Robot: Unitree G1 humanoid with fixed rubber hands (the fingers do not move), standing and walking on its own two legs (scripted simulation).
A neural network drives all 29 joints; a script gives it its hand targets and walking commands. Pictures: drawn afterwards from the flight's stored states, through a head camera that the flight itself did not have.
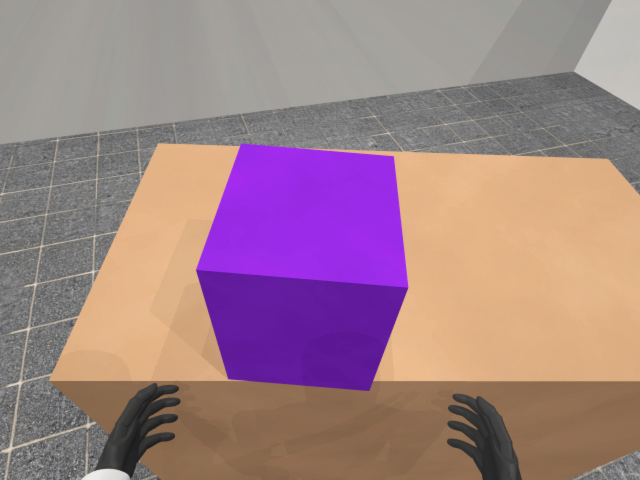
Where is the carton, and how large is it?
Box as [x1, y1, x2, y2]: [196, 144, 407, 390]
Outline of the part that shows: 241,144 196,268 228,378 369,390 407,289 407,279 393,156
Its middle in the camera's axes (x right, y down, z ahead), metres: -0.02 +0.04 +0.53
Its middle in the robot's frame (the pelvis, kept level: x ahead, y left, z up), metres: +0.36 +0.06 +0.06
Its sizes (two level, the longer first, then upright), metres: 0.210 0.200 0.250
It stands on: a pedestal, 0.71 m high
